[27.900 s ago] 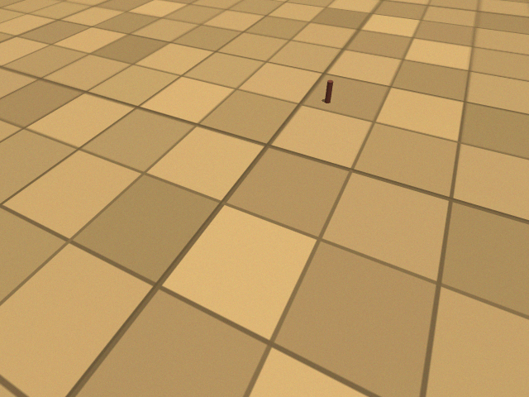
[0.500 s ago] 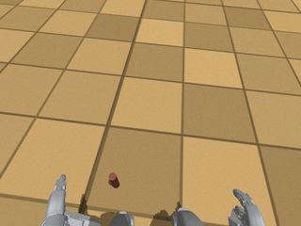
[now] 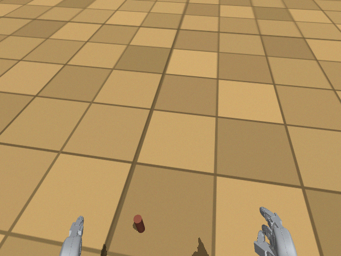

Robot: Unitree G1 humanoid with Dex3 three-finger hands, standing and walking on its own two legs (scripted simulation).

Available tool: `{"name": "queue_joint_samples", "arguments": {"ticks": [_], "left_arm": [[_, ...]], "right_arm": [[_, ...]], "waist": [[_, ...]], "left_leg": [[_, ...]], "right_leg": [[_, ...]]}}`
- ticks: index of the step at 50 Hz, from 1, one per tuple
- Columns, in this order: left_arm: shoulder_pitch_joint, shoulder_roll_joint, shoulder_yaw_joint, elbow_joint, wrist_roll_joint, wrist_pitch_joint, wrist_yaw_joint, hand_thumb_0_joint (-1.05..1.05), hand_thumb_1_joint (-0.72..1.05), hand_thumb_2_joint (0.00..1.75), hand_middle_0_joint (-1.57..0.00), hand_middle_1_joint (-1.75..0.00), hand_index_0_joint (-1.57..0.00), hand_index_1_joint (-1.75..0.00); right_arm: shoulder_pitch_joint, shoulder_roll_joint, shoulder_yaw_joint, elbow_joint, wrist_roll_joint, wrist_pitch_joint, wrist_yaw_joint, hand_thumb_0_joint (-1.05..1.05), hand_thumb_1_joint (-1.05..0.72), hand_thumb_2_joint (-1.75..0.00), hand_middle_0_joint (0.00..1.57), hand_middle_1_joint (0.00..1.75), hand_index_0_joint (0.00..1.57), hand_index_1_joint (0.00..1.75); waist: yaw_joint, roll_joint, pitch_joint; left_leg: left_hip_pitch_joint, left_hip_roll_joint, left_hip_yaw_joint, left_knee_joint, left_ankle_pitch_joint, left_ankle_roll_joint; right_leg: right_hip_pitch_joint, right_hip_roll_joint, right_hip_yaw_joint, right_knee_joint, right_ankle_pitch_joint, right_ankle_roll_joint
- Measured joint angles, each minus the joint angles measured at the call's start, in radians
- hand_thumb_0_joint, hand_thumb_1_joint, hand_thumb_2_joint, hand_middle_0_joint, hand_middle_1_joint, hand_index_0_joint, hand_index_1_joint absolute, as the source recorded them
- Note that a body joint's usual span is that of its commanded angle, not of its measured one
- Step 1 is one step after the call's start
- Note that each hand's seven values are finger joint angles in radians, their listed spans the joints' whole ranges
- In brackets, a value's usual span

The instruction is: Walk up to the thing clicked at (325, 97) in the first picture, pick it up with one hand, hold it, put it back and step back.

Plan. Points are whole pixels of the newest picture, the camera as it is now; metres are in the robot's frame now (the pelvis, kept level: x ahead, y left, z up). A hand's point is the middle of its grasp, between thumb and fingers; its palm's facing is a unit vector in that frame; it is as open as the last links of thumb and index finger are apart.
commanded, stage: home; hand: left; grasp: from the side
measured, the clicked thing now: (139, 224) +0.41 +0.18 -0.64
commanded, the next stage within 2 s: stand in 1.42 s
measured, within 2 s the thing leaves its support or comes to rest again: neither
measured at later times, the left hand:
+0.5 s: hand out of the picture +0.16 +0.17 -0.05, palm faces +0.10 -0.95 -0.28, open 17.6 cm
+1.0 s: hand out of the picture +0.15 +0.17 -0.05, palm faces +0.10 -0.95 -0.28, open 17.5 cm
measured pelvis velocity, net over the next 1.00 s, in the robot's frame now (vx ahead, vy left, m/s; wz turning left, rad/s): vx -0.01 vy -0.01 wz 0.00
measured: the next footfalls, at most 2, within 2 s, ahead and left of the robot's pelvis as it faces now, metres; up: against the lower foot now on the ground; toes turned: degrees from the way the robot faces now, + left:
none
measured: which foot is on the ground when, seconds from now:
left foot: down 0.00-1.00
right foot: down 0.00-1.00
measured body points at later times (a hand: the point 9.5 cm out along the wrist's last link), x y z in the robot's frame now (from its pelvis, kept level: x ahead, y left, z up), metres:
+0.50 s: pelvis -0.01 -0.01 +0.00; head +0.00 -0.01 +0.45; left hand +0.15 +0.22 -0.03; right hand +0.15 -0.25 -0.07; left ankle +0.00 +0.11 -0.69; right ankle +0.01 -0.13 -0.69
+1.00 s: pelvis -0.01 -0.01 +0.00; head +0.00 +0.00 +0.45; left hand +0.15 +0.22 -0.03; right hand +0.15 -0.25 -0.07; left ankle +0.00 +0.11 -0.69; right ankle +0.01 -0.13 -0.69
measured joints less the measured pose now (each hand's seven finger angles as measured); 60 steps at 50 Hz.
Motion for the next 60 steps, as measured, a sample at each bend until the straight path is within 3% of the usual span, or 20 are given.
{"name": "queue_joint_samples", "arguments": {"ticks": [14, 60], "left_arm": [[-0.005, -0.011, 0.004, 0.018, -0.001, -0.015, -0.009, -0.01, -0.57, 0.04, -0.05, -0.05, -0.05, -0.05], [-0.003, -0.009, 0.003, 0.015, 0.001, -0.037, -0.015, -0.01, -0.55, 0.05, -0.06, -0.06, -0.05, -0.06]], "right_arm": [[0.023, -0.007, -0.013, 0.033, -0.001, 0.004, 0.001, 0.01, -0.90, -0.90, 0.20, 0.30, 0.21, 0.30], [0.018, 0.000, -0.010, 0.046, -0.003, -0.029, 0.000, 0.01, -0.90, -0.90, 0.20, 0.30, 0.21, 0.30]], "waist": [[-0.012, 0.008, -0.005], [-0.003, 0.003, 0.008]], "left_leg": [[0.023, 0.007, -0.005, -0.020, 0.008, -0.011], [0.019, 0.005, 0.002, -0.021, 0.018, -0.008]], "right_leg": [[0.019, 0.007, -0.004, -0.011, 0.002, -0.011], [0.013, 0.006, 0.003, -0.011, 0.014, -0.009]]}}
